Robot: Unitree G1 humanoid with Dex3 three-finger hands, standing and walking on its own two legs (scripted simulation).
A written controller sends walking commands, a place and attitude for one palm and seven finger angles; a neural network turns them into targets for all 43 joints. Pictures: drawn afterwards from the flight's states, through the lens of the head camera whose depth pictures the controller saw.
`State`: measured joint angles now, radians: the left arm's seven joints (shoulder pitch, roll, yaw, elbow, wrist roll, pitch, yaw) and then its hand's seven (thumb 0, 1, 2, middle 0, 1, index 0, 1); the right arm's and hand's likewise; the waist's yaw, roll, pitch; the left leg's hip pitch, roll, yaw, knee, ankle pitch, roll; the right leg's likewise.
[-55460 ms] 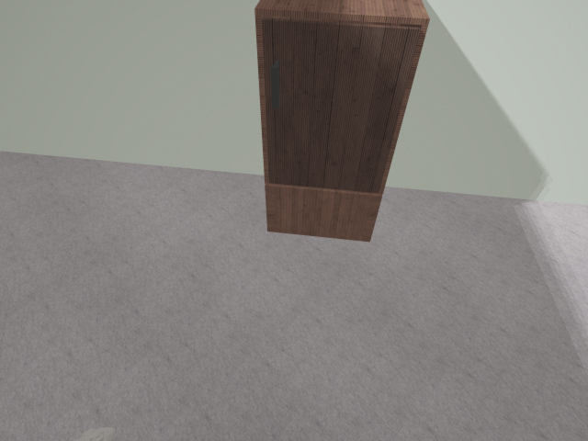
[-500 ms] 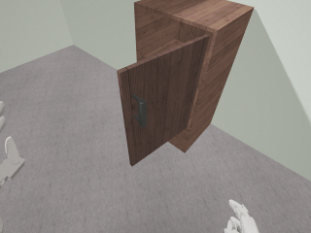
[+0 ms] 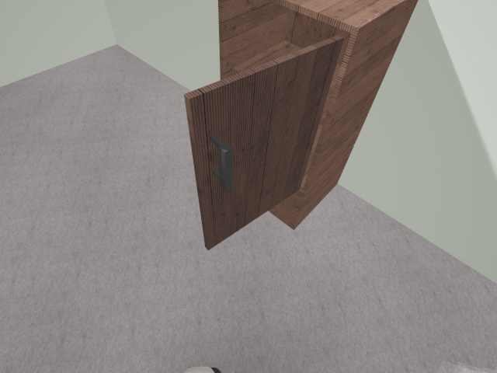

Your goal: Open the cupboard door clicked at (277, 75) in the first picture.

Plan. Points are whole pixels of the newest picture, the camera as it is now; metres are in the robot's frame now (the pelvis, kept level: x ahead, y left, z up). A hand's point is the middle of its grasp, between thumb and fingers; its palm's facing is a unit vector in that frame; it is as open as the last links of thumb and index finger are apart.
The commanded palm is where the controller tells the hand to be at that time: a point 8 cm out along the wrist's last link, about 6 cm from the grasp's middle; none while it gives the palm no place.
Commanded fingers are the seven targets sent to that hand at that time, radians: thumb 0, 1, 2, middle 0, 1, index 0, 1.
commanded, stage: let the arm hang, fingers relaxed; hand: left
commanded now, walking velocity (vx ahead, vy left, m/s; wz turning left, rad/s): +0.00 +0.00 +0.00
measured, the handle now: (220, 162) +0.54 +0.09 -0.02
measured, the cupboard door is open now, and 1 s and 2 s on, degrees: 81 81 81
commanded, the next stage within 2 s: look to check the result in 0.64 s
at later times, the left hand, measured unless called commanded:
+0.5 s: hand out of the picture +0.00 +0.14 -0.18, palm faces +0.05 -0.99 -0.13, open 7.4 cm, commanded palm none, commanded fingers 0.00 0.90 0.90 -0.20 -0.30 -0.20 -0.30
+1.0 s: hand out of the picture -0.01 +0.15 -0.17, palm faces +0.04 -0.98 -0.20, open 7.4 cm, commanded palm none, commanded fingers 0.00 0.90 0.90 -0.20 -0.30 -0.20 -0.30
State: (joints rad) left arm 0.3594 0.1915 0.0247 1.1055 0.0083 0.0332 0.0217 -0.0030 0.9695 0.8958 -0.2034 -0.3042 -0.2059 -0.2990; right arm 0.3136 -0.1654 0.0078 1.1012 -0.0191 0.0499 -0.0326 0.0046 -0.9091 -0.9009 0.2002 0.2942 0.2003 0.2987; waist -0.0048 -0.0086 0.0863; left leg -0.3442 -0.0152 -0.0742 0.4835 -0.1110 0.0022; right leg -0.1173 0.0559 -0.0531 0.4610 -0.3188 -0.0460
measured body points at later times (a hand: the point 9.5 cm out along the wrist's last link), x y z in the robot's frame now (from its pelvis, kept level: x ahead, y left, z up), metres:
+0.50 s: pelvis +0.02 +0.00 +0.00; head +0.01 +0.00 +0.45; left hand +0.00 +0.19 -0.16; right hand +0.00 -0.21 -0.16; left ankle +0.09 +0.11 -0.73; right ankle -0.04 -0.09 -0.73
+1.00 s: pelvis +0.03 -0.01 +0.00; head +0.04 -0.02 +0.45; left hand -0.01 +0.20 -0.16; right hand +0.02 -0.22 -0.16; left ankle +0.09 +0.11 -0.73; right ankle -0.04 -0.09 -0.73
